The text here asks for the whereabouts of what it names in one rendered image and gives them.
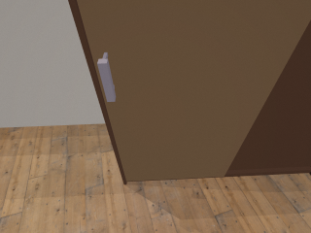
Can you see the wardrobe door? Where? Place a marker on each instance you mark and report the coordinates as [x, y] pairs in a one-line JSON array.
[[190, 77], [281, 134]]

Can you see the handle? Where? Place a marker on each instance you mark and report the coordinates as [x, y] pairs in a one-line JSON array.
[[106, 78]]

